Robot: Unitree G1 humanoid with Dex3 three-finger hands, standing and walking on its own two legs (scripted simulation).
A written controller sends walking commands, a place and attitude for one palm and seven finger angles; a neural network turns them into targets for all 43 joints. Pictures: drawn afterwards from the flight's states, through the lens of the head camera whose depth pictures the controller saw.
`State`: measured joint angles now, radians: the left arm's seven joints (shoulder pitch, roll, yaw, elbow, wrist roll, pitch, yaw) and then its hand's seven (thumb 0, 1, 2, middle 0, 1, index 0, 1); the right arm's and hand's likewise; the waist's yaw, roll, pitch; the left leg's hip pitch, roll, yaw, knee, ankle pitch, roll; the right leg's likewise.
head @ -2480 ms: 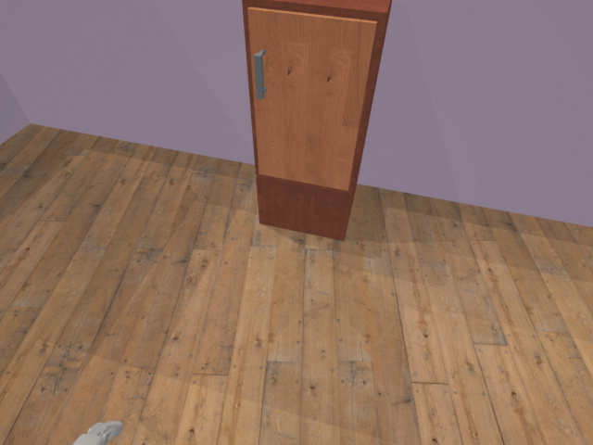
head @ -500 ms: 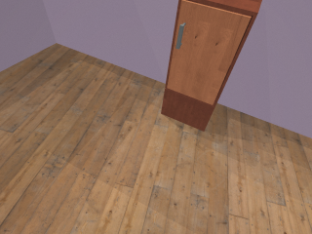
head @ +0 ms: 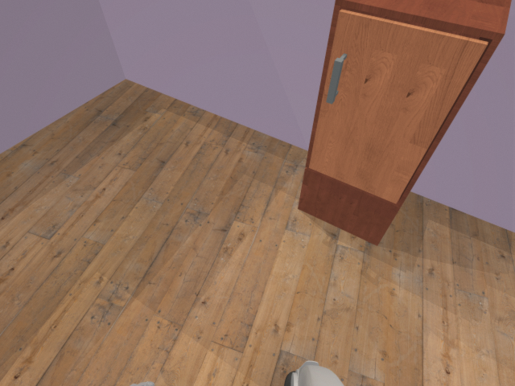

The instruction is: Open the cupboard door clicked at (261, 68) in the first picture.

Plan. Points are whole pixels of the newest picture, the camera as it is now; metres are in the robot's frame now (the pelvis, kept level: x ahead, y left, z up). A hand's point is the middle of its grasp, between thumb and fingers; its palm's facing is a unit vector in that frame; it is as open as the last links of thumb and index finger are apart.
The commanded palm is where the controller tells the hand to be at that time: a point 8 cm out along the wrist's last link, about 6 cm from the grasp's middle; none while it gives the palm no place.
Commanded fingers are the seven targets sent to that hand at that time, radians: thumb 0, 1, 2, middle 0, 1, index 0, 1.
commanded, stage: turn to face it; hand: left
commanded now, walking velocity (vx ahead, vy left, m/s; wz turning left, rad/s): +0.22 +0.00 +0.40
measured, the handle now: (337, 78) +0.92 -0.24 -0.02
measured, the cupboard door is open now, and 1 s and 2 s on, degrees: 0 0 0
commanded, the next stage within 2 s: take the last steps up to it in 1.02 s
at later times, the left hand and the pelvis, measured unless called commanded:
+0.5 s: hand out of the picture +0.12 +0.16 -0.17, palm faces +0.01 -0.98 -0.17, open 7.4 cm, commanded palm none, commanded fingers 0.00 0.90 0.90 -0.20 -0.30 -0.20 -0.30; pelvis +0.12 -0.01 +0.01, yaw -7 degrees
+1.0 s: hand (173, 308) +0.29 +0.17 -0.15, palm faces -0.40 -0.88 -0.25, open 7.4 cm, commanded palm none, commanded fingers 0.00 0.90 0.90 -0.20 -0.30 -0.20 -0.30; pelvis +0.12 +0.01 +0.01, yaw -25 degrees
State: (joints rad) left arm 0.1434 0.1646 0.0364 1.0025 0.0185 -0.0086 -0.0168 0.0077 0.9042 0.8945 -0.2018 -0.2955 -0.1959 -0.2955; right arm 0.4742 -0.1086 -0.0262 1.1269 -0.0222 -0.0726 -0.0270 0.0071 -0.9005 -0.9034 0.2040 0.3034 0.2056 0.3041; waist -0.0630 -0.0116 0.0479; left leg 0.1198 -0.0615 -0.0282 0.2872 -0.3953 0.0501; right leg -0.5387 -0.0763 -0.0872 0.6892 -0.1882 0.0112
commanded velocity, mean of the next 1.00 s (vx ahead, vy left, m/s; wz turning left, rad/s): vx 0.00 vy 0.00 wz -0.48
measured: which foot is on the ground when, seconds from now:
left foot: down 0.00-0.06, up 0.08-0.54, down 0.56-1.00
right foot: up 0.00-0.02, down 0.04-0.56, up 0.58-1.00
